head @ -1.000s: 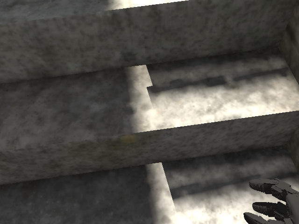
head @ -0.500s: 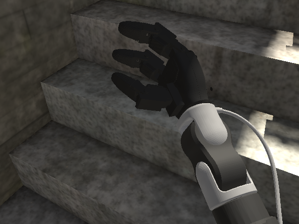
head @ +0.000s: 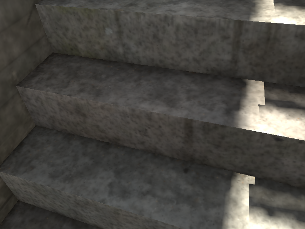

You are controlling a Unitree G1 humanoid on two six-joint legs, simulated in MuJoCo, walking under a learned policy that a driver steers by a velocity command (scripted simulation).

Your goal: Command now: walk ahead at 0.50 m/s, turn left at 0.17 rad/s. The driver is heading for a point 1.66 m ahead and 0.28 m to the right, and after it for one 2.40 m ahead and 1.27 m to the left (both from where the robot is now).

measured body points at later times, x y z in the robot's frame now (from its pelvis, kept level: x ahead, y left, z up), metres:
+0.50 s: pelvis +0.19 -0.06 +0.22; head +0.19 -0.08 +0.67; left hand +0.12 +0.13 +0.07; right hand +0.38 -0.24 +0.11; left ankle +0.24 +0.11 -0.31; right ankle +0.18 -0.16 -0.50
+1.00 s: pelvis +0.29 -0.04 +0.25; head +0.29 -0.03 +0.70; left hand +0.46 +0.14 +0.13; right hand +0.20 -0.26 +0.10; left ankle +0.28 +0.08 -0.50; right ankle +0.28 -0.18 -0.06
